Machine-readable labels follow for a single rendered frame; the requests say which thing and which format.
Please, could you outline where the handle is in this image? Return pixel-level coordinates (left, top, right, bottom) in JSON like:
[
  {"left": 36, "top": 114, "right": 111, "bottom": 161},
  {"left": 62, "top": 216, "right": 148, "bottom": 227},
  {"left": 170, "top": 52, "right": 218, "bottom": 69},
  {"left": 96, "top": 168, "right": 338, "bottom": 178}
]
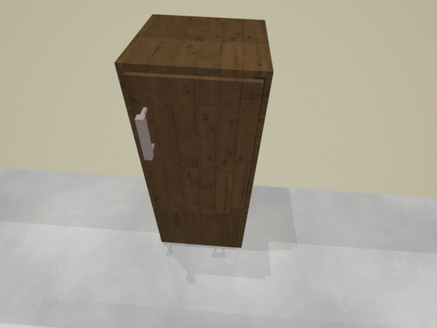
[{"left": 135, "top": 107, "right": 155, "bottom": 161}]

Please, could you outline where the cupboard door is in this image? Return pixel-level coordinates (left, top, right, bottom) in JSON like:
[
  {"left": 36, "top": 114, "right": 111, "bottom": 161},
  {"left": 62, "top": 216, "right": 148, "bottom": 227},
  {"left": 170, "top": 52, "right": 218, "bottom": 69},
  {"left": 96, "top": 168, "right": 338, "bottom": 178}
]
[{"left": 122, "top": 72, "right": 264, "bottom": 215}]

